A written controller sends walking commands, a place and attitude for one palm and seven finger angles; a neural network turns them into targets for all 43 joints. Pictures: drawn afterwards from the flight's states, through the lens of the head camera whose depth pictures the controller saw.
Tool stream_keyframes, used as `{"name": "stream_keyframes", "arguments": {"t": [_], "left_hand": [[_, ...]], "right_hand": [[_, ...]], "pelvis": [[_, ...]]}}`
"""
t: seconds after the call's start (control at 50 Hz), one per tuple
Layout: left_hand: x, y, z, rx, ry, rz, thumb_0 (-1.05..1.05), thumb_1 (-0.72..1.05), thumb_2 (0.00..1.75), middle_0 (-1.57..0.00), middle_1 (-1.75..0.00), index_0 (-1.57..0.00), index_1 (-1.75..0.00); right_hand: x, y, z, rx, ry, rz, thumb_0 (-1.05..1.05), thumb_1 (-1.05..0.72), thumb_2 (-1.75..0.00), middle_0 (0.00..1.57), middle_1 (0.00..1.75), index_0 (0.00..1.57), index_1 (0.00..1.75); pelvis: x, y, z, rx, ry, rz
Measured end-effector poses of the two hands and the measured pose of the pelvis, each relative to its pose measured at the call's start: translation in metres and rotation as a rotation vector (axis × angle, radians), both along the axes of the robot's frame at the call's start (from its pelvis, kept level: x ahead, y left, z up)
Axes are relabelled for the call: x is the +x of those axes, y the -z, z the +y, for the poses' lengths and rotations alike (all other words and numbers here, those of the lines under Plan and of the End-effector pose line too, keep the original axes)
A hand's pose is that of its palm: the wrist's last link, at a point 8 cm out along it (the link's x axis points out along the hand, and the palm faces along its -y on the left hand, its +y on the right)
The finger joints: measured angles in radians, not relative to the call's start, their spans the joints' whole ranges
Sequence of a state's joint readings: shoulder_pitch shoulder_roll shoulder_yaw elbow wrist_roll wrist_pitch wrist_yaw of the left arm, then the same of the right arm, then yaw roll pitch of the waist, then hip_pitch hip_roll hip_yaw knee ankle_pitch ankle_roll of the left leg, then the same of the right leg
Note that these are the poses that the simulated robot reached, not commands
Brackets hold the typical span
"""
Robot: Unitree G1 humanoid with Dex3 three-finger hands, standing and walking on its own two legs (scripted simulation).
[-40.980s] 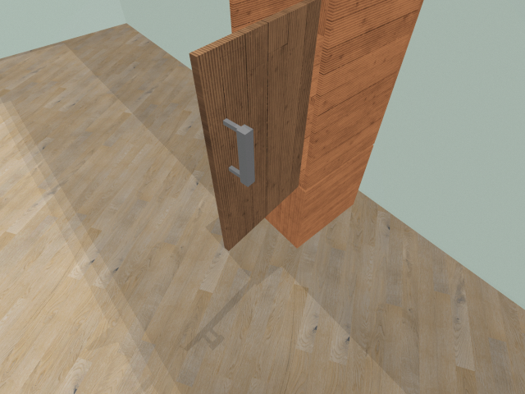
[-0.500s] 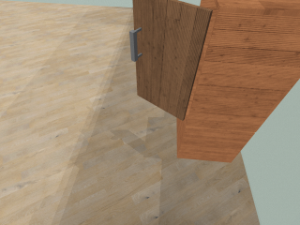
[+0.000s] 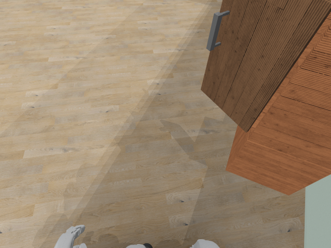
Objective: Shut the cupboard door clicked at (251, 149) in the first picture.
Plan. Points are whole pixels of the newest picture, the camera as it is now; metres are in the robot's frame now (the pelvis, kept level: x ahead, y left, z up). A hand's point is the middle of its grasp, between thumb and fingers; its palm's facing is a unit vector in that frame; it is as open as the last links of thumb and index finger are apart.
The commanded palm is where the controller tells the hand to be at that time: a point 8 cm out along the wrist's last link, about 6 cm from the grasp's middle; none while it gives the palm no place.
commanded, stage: walk to a spot facing it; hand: left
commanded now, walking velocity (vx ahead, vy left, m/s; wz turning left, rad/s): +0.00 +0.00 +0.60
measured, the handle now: (218, 31) +0.87 -0.19 +0.03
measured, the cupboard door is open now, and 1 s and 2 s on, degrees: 58 58 58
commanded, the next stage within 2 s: turn to face it in 1.92 s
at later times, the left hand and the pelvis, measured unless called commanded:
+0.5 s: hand out of the picture -0.02 +0.21 -0.19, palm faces +0.35 -0.89 -0.30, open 7.4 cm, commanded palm none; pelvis +0.01 -0.02 -0.02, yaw +20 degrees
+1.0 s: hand out of the picture -0.07 +0.14 -0.17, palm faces +0.67 -0.70 -0.22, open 7.4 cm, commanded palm none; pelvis +0.04 -0.02 +0.00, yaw +41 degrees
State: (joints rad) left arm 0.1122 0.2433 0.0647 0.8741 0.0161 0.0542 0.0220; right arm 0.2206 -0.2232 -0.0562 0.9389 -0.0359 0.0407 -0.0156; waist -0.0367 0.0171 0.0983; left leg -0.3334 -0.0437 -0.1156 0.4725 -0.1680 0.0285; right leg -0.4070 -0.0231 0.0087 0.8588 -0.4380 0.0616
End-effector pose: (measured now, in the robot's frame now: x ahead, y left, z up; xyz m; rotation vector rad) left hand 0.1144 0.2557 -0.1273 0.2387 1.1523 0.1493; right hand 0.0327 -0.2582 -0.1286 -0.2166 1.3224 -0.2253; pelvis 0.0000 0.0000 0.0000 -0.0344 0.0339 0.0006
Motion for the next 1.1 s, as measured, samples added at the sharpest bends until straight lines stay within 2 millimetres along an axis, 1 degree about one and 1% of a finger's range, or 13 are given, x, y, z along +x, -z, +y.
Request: {"name": "stream_keyframes", "arguments": {"t": [0.1, 0.2, 0.3, 0.42, 0.46, 0.56, 0.64, 0.7, 0.82, 0.92, 1.02, 1.06, 1.1], "left_hand": [[-0.019, -0.003, -0.01, 0.043, -0.058, -0.054, 0.0, 0.9, 0.9, -0.2, -0.3, -0.2, -0.3], [-0.063, -0.005, -0.02, 0.054, -0.134, 0.035, 0.0, 0.9, 0.9, -0.2, -0.3, -0.2, -0.3], [-0.098, 0.001, -0.023, 0.025, -0.219, 0.085, 0.0, 0.9, 0.9, -0.2, -0.3, -0.2, -0.3], [-0.142, 0.027, -0.009, -0.006, -0.361, 0.119, 0.0, 0.9, 0.9, -0.2, -0.3, -0.21, -0.3], [-0.153, 0.027, -0.006, 0.002, -0.397, 0.145, 0.0, 0.9, 0.9, -0.2, -0.3, -0.2, -0.3], [-0.154, 0.013, -0.009, 0.016, -0.455, 0.119, 0.01, 0.91, 0.9, -0.2, -0.29, -0.2, -0.3], [-0.146, 0.002, -0.019, 0.046, -0.484, 0.047, 0.01, 0.91, 0.9, -0.2, -0.29, -0.2, -0.3], [-0.149, -0.002, -0.031, 0.072, -0.51, 0.01, 0.0, 0.91, 0.9, -0.2, -0.29, -0.2, -0.3], [-0.168, -0.009, -0.061, 0.024, -0.602, 0.044, 0.0, 0.9, 0.9, -0.2, -0.3, -0.2, -0.3], [-0.189, -0.003, -0.076, -0.037, -0.702, 0.054, 0.0, 0.9, 0.9, -0.2, -0.3, -0.2, -0.3], [-0.228, 0.014, -0.081, -0.095, -0.822, 0.114, 0.0, 0.9, 0.9, -0.2, -0.3, -0.21, -0.3], [-0.245, 0.026, -0.078, -0.117, -0.856, 0.155, 0.0, 0.9, 0.9, -0.2, -0.3, -0.21, -0.3], [-0.253, 0.03, -0.071, -0.123, -0.864, 0.204, 0.0, 0.9, 0.9, -0.2, -0.3, -0.2, -0.3]], "right_hand": [[0.025, 0.014, -0.029, 0.012, -0.058, -0.023, 0.01, -0.9, -0.9, 0.2, 0.3, 0.2, 0.3], [0.059, 0.013, -0.038, 0.023, -0.122, -0.055, 0.01, -0.91, -0.9, 0.19, 0.3, 0.2, 0.29], [0.091, 0.008, -0.022, 0.044, -0.22, -0.069, 0.01, -0.91, -0.9, 0.19, 0.3, 0.2, 0.29], [0.136, 0.015, 0.016, 0.036, -0.382, -0.111, 0.01, -0.91, -0.9, 0.19, 0.3, 0.2, 0.29], [0.144, 0.013, 0.027, 0.038, -0.42, -0.123, 0.01, -0.91, -0.9, 0.19, 0.3, 0.2, 0.29], [0.154, 0.011, 0.037, 0.059, -0.483, -0.118, 0.0, -0.9, -0.9, 0.2, 0.3, 0.2, 0.3], [0.166, 0.021, 0.032, 0.089, -0.514, -0.104, 0.01, -0.9, -0.9, 0.2, 0.3, 0.21, 0.3], [0.179, 0.03, 0.027, 0.103, -0.537, -0.094, 0.01, -0.9, -0.9, 0.2, 0.3, 0.21, 0.3], [0.2, 0.014, 0.033, 0.111, -0.597, -0.082, 0.01, -0.91, -0.9, 0.19, 0.3, 0.2, 0.29], [0.218, 0.002, 0.06, 0.106, -0.694, -0.062, 0.01, -0.91, -0.9, 0.19, 0.3, 0.2, 0.29], [0.245, -0.003, 0.115, 0.104, -0.821, -0.105, 0.01, -0.91, -0.9, 0.19, 0.3, 0.2, 0.29], [0.256, 0.001, 0.137, 0.107, -0.86, -0.161, 0.01, -0.91, -0.9, 0.19, 0.3, 0.2, 0.29], [0.261, 0.001, 0.151, 0.109, -0.875, -0.191, 0.01, -0.91, -0.9, 0.19, 0.3, 0.2, 0.29]], "pelvis": [[-0.003, 0.011, -0.025, 0.038, -0.068, 0.014], [-0.004, 0.007, -0.031, 0.046, -0.133, -0.007], [0.001, 0.005, -0.031, 0.076, -0.218, -0.011], [0.003, 0.022, -0.017, 0.061, -0.315, -0.001], [0.004, 0.021, -0.019, 0.061, -0.331, -0.003], [0.007, 0.013, -0.028, 0.048, -0.389, -0.009], [0.014, 0.015, -0.042, 0.05, -0.441, -0.01], [0.017, 0.02, -0.051, 0.057, -0.489, -0.014], [0.027, 0.004, -0.051, 0.077, -0.572, -0.009], [0.036, -0.002, -0.041, 0.079, -0.657, 0.004], [0.041, 0.005, -0.018, 0.072, -0.725, 0.007], [0.042, 0.015, -0.005, 0.058, -0.742, 0.003], [0.046, 0.018, 0.003, 0.066, -0.751, -0.004]]}}
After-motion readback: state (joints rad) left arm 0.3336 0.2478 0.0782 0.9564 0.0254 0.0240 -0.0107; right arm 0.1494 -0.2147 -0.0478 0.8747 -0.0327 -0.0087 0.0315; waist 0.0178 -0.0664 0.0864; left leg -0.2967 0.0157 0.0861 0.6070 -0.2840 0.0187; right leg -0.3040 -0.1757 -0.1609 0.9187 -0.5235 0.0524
